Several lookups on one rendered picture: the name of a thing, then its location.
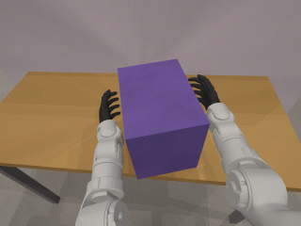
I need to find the carton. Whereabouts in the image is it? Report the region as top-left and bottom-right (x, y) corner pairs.
(118, 58), (210, 180)

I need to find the robot left hand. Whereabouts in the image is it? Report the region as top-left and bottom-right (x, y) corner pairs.
(99, 89), (120, 123)

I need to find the robot right hand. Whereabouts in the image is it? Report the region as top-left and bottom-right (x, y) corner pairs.
(188, 74), (220, 110)

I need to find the left robot forearm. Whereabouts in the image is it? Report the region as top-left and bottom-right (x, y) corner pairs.
(75, 120), (125, 225)

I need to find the table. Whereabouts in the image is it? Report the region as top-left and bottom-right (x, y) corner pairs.
(0, 72), (301, 224)

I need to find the right robot upper arm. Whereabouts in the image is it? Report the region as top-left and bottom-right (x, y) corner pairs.
(225, 168), (301, 226)

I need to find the left robot upper arm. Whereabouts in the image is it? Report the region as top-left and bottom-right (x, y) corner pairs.
(75, 199), (132, 226)

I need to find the right robot forearm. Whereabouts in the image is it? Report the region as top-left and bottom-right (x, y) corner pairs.
(206, 103), (288, 203)

